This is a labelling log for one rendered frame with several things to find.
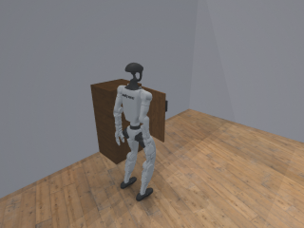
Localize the right robot shin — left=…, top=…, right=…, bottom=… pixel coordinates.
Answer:
left=140, top=163, right=155, bottom=195

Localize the right robot forearm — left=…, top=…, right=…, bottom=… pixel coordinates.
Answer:
left=141, top=117, right=152, bottom=146

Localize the robot left upper arm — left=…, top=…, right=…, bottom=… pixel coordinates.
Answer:
left=114, top=85, right=127, bottom=114

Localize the cupboard door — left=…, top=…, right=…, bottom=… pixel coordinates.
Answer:
left=141, top=86, right=166, bottom=143

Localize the robot left foot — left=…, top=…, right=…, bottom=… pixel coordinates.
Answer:
left=120, top=177, right=137, bottom=189

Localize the left robot hand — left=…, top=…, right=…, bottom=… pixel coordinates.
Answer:
left=115, top=130, right=124, bottom=146

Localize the robot right upper arm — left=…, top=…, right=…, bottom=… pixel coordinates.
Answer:
left=138, top=89, right=153, bottom=124

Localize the right robot hand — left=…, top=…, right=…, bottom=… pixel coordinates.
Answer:
left=144, top=144, right=155, bottom=162

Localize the left robot forearm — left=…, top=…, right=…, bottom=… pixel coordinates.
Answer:
left=113, top=110, right=123, bottom=131

